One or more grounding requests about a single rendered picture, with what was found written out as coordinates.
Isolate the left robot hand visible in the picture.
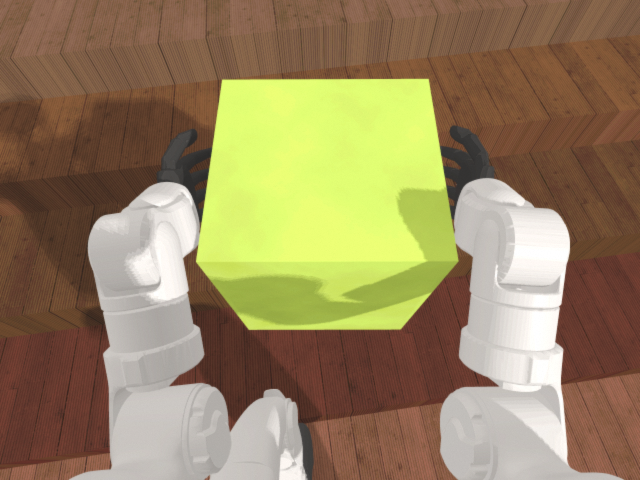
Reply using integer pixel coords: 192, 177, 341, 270
156, 129, 212, 223

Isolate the left robot forearm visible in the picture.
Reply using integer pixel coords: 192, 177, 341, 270
88, 182, 204, 464

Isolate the right robot forearm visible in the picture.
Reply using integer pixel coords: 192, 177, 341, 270
454, 178, 570, 448

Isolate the robot left shin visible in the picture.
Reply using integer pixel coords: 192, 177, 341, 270
263, 389, 308, 480

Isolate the right robot hand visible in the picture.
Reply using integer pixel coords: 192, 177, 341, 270
440, 125, 494, 219

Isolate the robot left thigh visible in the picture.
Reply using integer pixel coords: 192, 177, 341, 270
210, 396, 299, 480

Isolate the left robot upper arm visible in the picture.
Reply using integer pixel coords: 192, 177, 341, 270
69, 383, 232, 480

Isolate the right robot upper arm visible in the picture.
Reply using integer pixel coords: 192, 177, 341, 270
440, 387, 624, 480

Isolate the carton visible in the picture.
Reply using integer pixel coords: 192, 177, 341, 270
196, 79, 458, 330

